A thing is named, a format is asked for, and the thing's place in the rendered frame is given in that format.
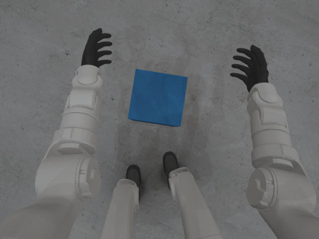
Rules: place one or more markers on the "robot right foot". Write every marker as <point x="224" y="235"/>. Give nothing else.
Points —
<point x="169" y="164"/>

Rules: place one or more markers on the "robot left shin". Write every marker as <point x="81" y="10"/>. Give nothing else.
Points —
<point x="125" y="181"/>

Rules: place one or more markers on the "carton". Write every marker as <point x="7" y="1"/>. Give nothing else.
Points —
<point x="157" y="98"/>

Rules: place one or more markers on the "left robot hand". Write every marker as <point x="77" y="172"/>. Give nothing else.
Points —
<point x="91" y="54"/>

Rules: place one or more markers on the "robot right upper arm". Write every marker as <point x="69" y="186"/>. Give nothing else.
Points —
<point x="286" y="201"/>

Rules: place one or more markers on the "right robot hand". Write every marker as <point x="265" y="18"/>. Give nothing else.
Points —
<point x="257" y="67"/>

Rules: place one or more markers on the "left robot forearm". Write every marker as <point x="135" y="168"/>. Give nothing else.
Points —
<point x="81" y="116"/>

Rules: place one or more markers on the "robot left upper arm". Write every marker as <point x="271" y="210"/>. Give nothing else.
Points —
<point x="64" y="184"/>

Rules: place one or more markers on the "right robot forearm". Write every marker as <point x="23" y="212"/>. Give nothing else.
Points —
<point x="272" y="145"/>

